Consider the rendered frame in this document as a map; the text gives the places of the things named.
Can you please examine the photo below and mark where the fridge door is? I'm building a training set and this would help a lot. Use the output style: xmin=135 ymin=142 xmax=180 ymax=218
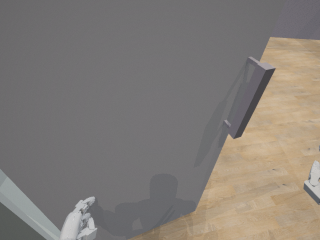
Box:
xmin=0 ymin=0 xmax=286 ymax=240

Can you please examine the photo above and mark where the left robot hand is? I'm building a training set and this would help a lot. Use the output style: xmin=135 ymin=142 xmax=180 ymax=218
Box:
xmin=58 ymin=196 xmax=97 ymax=240

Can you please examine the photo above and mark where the right robot hand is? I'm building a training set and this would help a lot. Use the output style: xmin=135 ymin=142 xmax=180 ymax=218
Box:
xmin=303 ymin=145 xmax=320 ymax=205

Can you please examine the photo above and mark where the handle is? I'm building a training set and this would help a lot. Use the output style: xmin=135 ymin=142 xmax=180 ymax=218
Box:
xmin=223 ymin=56 xmax=276 ymax=139

